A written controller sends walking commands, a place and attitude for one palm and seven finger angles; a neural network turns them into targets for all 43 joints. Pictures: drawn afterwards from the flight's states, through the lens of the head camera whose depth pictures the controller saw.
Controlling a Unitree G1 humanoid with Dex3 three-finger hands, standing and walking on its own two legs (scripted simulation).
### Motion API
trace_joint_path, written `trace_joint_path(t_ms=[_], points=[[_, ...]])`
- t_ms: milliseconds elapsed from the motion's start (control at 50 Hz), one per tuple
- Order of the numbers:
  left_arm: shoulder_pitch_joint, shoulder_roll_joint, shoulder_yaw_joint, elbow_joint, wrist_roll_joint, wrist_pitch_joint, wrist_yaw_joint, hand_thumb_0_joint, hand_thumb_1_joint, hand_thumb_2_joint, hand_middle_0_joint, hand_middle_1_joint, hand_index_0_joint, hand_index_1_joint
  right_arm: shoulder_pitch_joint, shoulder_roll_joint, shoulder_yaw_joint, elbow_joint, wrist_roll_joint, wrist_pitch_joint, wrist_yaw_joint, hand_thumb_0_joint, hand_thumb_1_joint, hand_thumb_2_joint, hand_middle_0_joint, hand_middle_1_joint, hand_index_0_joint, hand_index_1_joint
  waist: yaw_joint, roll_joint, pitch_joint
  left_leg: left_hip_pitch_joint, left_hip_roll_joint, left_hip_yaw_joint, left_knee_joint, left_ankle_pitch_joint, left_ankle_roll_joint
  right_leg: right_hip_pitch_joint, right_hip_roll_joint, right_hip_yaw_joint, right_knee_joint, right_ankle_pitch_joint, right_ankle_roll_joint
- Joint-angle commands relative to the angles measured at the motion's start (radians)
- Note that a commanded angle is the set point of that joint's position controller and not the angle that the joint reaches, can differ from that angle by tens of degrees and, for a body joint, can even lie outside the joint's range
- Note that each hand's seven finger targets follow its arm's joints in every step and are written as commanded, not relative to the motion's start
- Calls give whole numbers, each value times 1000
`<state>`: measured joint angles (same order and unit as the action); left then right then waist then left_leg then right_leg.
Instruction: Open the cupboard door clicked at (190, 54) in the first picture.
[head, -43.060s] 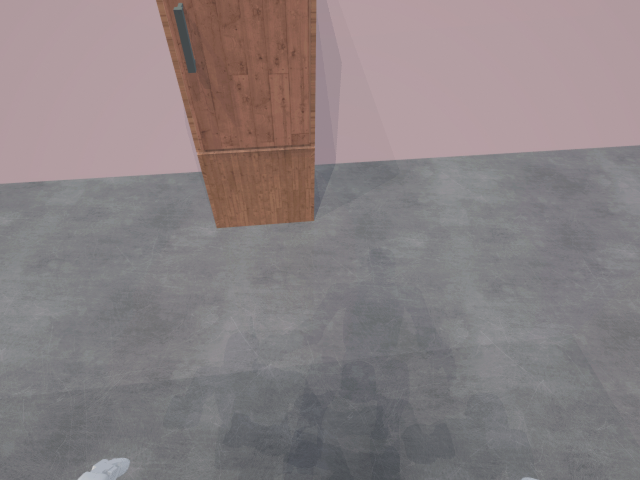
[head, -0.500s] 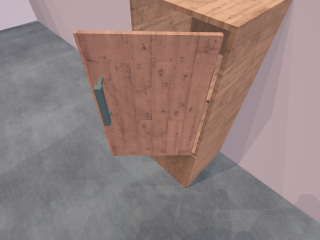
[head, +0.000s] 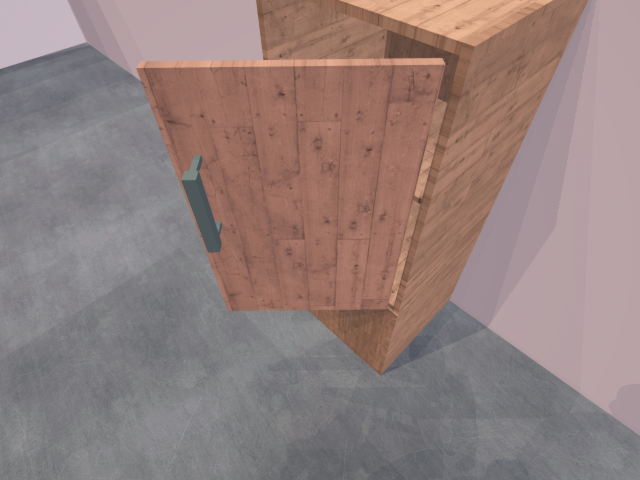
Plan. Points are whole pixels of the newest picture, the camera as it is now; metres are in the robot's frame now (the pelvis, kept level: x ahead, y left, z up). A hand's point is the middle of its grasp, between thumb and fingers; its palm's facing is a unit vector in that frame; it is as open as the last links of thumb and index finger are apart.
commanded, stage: come to a stop and stand still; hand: left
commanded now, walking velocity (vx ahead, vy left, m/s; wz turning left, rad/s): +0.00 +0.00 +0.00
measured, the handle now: (206, 206) +0.50 +0.22 +0.04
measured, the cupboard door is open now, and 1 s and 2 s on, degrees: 46 46 46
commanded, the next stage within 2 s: look again from close up in 0.62 s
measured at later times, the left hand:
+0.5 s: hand out of the picture +0.05 +0.16 -0.17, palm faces -0.05 -0.97 -0.22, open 7.4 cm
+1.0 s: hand out of the picture +0.04 +0.17 -0.16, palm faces -0.04 -0.97 -0.26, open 7.4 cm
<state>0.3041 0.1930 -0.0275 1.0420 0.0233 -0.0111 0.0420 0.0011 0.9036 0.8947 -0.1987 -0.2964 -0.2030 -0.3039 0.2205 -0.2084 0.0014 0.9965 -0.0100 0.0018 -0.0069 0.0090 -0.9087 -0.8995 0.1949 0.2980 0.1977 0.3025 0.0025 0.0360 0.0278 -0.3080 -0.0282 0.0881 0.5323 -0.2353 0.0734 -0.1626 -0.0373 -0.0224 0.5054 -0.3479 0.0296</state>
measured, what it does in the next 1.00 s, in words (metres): stands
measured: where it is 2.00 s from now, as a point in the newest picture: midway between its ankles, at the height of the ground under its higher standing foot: outside the picture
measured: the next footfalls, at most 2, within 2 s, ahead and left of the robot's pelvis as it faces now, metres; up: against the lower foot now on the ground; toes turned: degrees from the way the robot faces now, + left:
none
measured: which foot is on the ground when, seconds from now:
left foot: down 0.00-1.00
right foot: down 0.00-1.00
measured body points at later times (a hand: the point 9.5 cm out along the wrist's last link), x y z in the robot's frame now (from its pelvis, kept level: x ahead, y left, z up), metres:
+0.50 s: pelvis +0.01 -0.03 +0.01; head +0.03 -0.03 +0.45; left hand +0.05 +0.21 -0.15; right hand +0.05 -0.28 -0.14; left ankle +0.03 +0.07 -0.73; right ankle -0.05 -0.14 -0.73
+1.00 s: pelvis +0.02 -0.04 +0.01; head +0.04 -0.03 +0.46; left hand +0.05 +0.22 -0.15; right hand +0.07 -0.29 -0.14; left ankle +0.03 +0.07 -0.73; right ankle -0.05 -0.14 -0.73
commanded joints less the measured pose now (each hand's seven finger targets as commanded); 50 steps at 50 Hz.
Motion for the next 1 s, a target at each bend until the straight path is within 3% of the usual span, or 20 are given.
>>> trace_joint_path(t_ms=[0, 40, 120, 200, 440, 600, 740, 920, 980], points=[[28, 112, 21, -41, -8, -21, 4, 0, 900, 900, -200, -300, -200, -300, 35, -119, -21, -43, -2, -32, -5, 0, -900, -900, 200, 300, 200, 300, -15, -89, -24, 116, 131, -153, -112, 137, -13, -85, -50, 65, -83, 109, -61], [29, 121, 22, -41, -8, -23, 5, 0, 900, 900, -200, -300, -200, -300, 27, -118, -18, -30, -2, -35, -6, 0, -900, -900, 200, 300, 200, 300, -10, -82, -11, 115, 126, -141, -106, 185, -11, -75, -54, 75, -83, 167, -61], [28, 129, 24, -39, -7, -19, 4, 0, 900, 900, -200, -300, -200, -300, 17, -112, -15, -7, -1, -34, -6, 0, -900, -900, 200, 300, 200, 300, -2, -86, 23, 104, 124, -130, -128, 139, -15, -79, -58, 77, -100, 147, -60], [25, 137, 25, -32, -11, -19, 4, 0, 900, 900, -200, -300, -200, -300, 10, -111, -13, 10, -1, -35, -7, 0, -900, -900, 200, 300, 200, 300, -1, -76, -16, 136, 126, -118, -119, 175, -20, -58, -68, 89, -103, 202, -60], [-7, 164, 35, -15, -9, -21, 1, 0, 900, 900, -200, -300, -200, -300, -17, -123, -16, 59, 1, -37, -15, 0, -900, -900, 200, 300, 200, 300, 3, -46, -30, 162, 138, -99, -111, 246, -32, -10, -76, 96, -125, 342, -61], [-22, 168, 34, 3, -10, -16, -5, 0, 900, 900, -200, -300, -200, -300, -36, -136, -15, 72, 1, -33, -17, 0, -900, -900, 200, 300, 200, 300, 4, -43, -15, 172, 144, -105, -136, 205, -36, -22, -74, 102, -154, 282, -60], [-32, 179, 39, 6, -9, -18, -6, 0, 900, 900, -200, -300, -200, -300, -49, -152, -19, 77, 1, -36, -19, 0, -900, -900, 200, 300, 200, 300, 3, -46, -44, 196, 151, -102, -136, 259, -36, 0, -76, 101, -152, 346, -60], [-31, 187, 40, 12, -8, -19, -8, 0, 900, 900, -200, -300, -200, -300, -72, -159, -20, 82, 2, -35, -19, 0, -900, -900, 200, 300, 200, 300, 9, -71, -29, 205, 154, -102, -150, 253, -35, -3, -79, 98, -168, 350, -57], [-39, 191, 41, 15, -10, -18, -9, 0, 900, 900, -200, -300, -200, -300, -70, -162, -18, 85, 0, -35, -19, 0, -900, -900, 200, 300, 200, 300, 6, -53, -37, 204, 154, -106, -158, 249, -38, 4, -81, 101, -170, 337, -57]])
